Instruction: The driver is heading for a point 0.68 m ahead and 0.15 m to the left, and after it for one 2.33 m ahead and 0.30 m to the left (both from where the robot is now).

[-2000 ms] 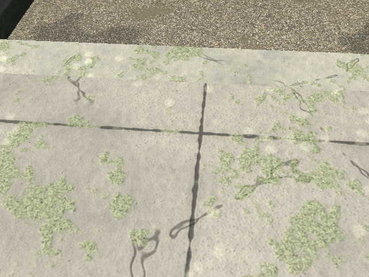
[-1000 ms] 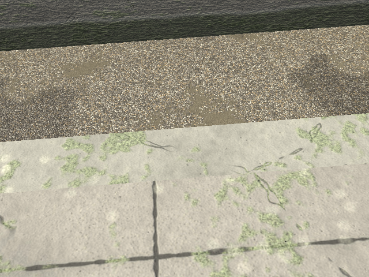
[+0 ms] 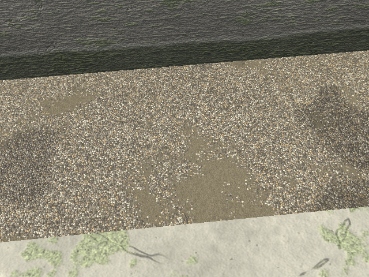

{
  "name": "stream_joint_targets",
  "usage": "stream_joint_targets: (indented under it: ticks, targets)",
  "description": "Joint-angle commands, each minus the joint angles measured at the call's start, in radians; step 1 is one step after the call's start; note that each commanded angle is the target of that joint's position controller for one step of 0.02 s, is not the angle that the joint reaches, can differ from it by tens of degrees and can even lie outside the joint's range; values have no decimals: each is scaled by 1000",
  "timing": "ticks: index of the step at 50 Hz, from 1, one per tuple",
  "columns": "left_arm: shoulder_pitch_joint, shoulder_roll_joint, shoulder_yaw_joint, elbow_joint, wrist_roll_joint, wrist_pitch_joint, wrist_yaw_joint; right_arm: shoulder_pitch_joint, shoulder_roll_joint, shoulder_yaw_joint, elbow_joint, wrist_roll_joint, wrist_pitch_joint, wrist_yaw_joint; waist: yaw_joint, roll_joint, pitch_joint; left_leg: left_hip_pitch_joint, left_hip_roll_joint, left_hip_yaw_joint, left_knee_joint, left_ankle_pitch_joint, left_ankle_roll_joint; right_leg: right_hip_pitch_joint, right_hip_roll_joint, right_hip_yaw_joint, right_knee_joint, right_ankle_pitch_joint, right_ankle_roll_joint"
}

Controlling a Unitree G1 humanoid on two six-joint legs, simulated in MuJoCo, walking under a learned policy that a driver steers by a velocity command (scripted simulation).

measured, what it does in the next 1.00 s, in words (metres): walks ahead: left foot, then right foot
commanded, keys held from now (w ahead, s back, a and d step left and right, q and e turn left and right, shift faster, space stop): w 0.60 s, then no key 0.10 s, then q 0.30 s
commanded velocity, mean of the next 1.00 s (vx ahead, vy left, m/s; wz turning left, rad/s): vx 0.40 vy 0.00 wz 0.08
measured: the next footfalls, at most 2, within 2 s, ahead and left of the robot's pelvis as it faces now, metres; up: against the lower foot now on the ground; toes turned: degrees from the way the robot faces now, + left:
left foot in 0.34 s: +0.31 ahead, +0.10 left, +0.00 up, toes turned +4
right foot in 0.86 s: +0.49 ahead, -0.06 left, +0.00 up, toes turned +2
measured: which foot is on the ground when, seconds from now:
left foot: up 0.00-0.32, down 0.34-0.86, up 0.88-1.00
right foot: down 0.00-0.36, up 0.38-0.84, down 0.86-1.00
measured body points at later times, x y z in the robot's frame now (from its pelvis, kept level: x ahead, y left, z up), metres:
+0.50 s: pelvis +0.23 +0.05 -0.01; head +0.23 +0.06 +0.44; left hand +0.26 +0.30 -0.16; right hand +0.27 -0.21 -0.14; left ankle +0.27 +0.10 -0.74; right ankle +0.18 -0.09 -0.64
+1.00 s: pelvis +0.34 +0.02 -0.02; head +0.36 +0.00 +0.43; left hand +0.45 +0.25 -0.13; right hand +0.46 -0.24 -0.15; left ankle +0.29 +0.12 -0.66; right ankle +0.45 -0.07 -0.74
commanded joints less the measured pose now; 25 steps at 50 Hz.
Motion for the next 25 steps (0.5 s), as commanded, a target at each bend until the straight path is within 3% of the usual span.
stream_joint_targets:
  ticks: [1, 3, 7, 12, 14, 15, 16, 17, 18, 19, 20, 21, 22, 24, 25]
  targets:
    - [66, 93, 10, -30, -4, -22, 7, 46, -27, -9, -31, -9, 23, 6, -30, -91, 25, -105, 49, 3, -63, 99, -26, 20, -273, 244, -221, 177, -126]
    - [110, 80, 4, -25, 3, -20, 15, -64, -20, -3, -71, -4, 29, 0, -9, -74, 42, -159, 55, 16, -151, 168, -37, 55, -271, 221, -222, 270, -124]
    - [177, 94, 3, -14, -2, -17, 20, -155, 6, 17, -105, 8, 25, -8, 11, -104, 42, -105, 22, 65, -327, 263, -40, 88, -240, 143, -177, 449, -93]
    - [234, 94, 3, 8, 4, -6, 30, -239, -5, 24, -147, 12, 29, -21, 38, -117, 66, -92, -10, 91, -439, 239, 1, 206, -273, 134, -99, 551, -110]
    - [199, 117, 8, -4, 4, 0, 35, -214, -23, 16, -157, 9, 24, -28, 16, -101, 48, -7, -43, 106, -490, 136, 40, 213, -289, 135, -23, 639, -108]
    - [181, 131, 9, -6, 1, 2, 36, -137, -27, 9, -135, 4, 18, -30, -17, -106, 13, 96, -76, 118, -517, 103, 59, 209, -283, 130, 65, 748, -95]
    - [155, 127, 6, -8, -11, 7, 37, 25, -33, -2, -80, -2, 5, -32, -90, -83, -53, 268, -102, 126, -581, 157, 84, 175, -253, 105, 230, 776, -73]
    - [141, 124, 3, -20, -23, 9, 35, 190, -97, -26, -33, -9, -12, -39, -152, -24, -143, 498, -9, 13, -649, 216, 121, 31, -195, 67, 472, 566, -34]
    - [155, 54, -11, -56, -14, 11, 33, 285, -190, -41, -33, -6, -24, -39, -142, 128, -248, 670, 261, -315, -692, 312, 160, -160, -77, 29, 811, -134, 0]
    - [249, 64, 4, -62, -23, 21, 21, 250, -231, -51, -23, 40, 2, -28, -95, 232, -317, 745, 349, -634, -827, 79, 276, -393, 32, 154, 985, -371, 20]
    - [165, 114, 14, -71, -8, 27, 26, 138, -167, -41, -51, 47, 17, -29, -73, 75, -131, 599, 327, -539, -869, -115, 256, -487, -37, 196, 1035, -305, 24]
    - [84, 118, 21, -94, -10, 24, 21, 73, -87, -19, -68, 26, 16, -26, -65, 22, -25, 477, 286, -443, -894, -137, 237, -515, -57, 178, 1039, -254, 20]
    - [69, 102, 23, -93, -18, 27, 21, 46, -52, -7, -67, 8, 9, -25, -28, -15, 15, 379, 234, -352, -922, -97, 197, -479, -86, 185, 976, -209, 26]
    - [96, 65, 21, -90, -6, 67, 14, 59, -38, 0, -54, 3, -10, -33, 23, 5, 22, 258, 174, -233, -930, -13, 147, -394, -115, 193, 864, -166, 44]
    - [101, 46, 19, -96, 0, 79, 11, 83, -45, 1, -48, 12, -21, -34, 35, 11, 12, 243, 160, -211, -917, 67, 144, -379, -116, 193, 834, -136, 52]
